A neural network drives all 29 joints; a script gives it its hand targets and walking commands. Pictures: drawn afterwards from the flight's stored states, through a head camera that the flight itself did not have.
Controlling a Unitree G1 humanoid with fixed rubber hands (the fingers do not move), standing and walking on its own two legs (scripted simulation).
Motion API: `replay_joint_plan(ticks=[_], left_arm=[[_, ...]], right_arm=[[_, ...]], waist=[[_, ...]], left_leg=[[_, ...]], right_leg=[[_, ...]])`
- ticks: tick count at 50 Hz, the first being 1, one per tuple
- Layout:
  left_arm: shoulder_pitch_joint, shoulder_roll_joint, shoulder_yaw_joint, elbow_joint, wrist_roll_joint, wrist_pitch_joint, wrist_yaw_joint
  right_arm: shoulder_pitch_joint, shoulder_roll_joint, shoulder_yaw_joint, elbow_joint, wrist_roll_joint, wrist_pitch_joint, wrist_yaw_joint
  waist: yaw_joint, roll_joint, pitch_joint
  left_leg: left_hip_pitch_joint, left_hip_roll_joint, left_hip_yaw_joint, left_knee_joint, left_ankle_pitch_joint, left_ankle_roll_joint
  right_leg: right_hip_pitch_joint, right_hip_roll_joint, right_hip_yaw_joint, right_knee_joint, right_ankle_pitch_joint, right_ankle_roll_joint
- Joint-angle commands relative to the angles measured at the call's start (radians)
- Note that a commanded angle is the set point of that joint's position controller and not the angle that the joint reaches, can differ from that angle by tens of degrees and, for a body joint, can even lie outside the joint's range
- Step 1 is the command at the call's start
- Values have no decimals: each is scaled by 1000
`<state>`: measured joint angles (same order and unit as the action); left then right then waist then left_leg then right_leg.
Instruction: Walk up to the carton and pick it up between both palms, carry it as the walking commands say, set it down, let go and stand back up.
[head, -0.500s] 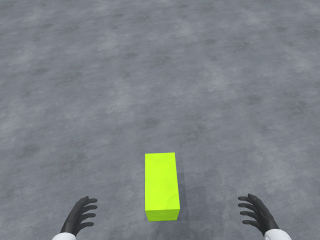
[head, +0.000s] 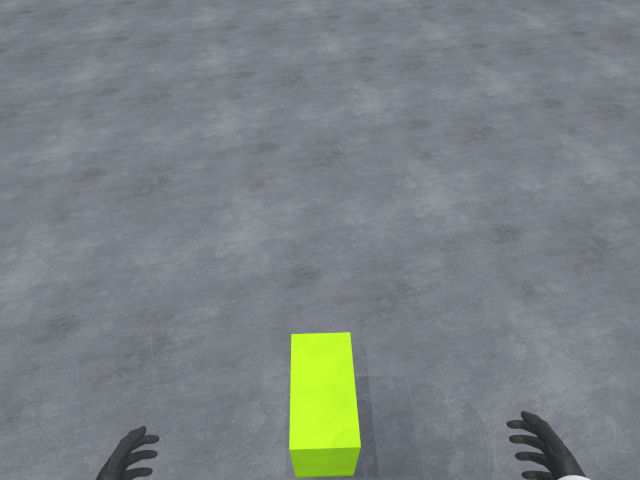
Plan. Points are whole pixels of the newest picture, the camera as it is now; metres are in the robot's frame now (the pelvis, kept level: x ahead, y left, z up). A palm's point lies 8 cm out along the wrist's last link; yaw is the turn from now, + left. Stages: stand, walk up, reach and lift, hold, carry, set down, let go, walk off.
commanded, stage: stand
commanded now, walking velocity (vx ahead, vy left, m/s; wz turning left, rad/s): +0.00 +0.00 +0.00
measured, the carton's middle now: (322, 405) +0.42 +0.02 -0.63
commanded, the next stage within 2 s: none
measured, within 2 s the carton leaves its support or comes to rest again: neither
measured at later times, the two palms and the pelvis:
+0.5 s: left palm out of the picture +0.13 +0.30 -0.09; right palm out of the picture +0.13 -0.28 -0.09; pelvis +0.01 +0.01 +0.00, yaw +0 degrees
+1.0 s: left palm out of the picture +0.10 +0.31 -0.09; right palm out of the picture +0.09 -0.30 -0.09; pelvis +0.00 +0.01 +0.01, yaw -1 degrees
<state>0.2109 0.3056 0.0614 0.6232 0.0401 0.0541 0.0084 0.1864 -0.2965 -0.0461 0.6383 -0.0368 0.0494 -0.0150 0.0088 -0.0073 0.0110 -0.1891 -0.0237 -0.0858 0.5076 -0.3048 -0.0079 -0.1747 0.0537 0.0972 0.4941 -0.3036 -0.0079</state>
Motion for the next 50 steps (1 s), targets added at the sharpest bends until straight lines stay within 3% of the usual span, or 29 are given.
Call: replay_joint_plan(ticks=[1, 5, 21, 50], left_arm=[[-44, 124, 27, -38, -1, -37, 9], [-42, 149, 19, 9, 1, -48, 17], [-60, 184, -2, 143, -9, -62, 24], [-82, 220, -15, 270, -14, -70, 18]], right_arm=[[-55, -133, -31, -41, 0, -37, -10], [-48, -161, -29, 3, 1, -47, -16], [-45, -202, -14, 119, 7, -59, -19], [-67, -234, 3, 259, 13, -66, -12]], waist=[[1, 14, -73], [-5, 20, -91], [-8, 14, -62], [-11, 6, -10]], left_leg=[[13, 65, -14, -59, 226, -2], [40, 78, -25, -50, 304, 5], [72, 92, -44, -82, 387, 15], [79, 101, -65, -167, 238, 27]], right_leg=[[-21, -80, 27, -64, 226, 15], [-3, -86, 30, -51, 294, 11], [40, -105, 45, -67, 355, 2], [35, -122, 86, -157, 248, -8]])
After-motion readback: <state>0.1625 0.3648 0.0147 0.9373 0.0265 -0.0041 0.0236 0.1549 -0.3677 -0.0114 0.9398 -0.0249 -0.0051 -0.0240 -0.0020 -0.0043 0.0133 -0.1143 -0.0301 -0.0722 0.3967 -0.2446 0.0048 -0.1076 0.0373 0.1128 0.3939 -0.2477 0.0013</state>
